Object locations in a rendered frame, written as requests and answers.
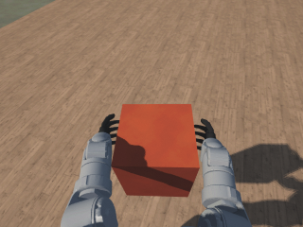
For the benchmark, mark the right robot hand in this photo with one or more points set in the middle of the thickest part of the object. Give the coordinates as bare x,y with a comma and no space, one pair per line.
208,132

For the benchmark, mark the left robot hand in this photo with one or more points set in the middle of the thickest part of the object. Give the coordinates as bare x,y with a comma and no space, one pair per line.
106,124

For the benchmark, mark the left robot forearm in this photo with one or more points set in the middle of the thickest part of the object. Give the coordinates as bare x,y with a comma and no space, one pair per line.
95,170

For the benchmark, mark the robot left upper arm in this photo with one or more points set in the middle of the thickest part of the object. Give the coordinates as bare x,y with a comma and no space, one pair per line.
98,211

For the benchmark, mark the carton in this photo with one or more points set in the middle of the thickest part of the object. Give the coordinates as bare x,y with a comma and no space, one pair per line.
156,151

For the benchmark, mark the robot right upper arm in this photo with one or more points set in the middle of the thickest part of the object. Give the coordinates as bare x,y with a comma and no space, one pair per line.
216,217

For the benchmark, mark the right robot forearm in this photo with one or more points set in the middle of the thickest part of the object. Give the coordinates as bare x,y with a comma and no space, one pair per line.
219,179

